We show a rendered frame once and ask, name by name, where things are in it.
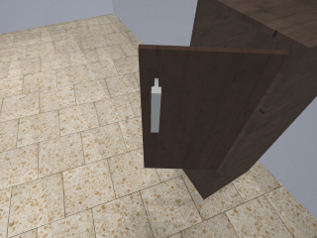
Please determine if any cupboard door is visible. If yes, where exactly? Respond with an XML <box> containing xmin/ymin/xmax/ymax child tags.
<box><xmin>138</xmin><ymin>44</ymin><xmax>289</xmax><ymax>170</ymax></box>

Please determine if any handle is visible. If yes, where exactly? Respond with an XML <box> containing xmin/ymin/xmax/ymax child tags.
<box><xmin>151</xmin><ymin>78</ymin><xmax>161</xmax><ymax>133</ymax></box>

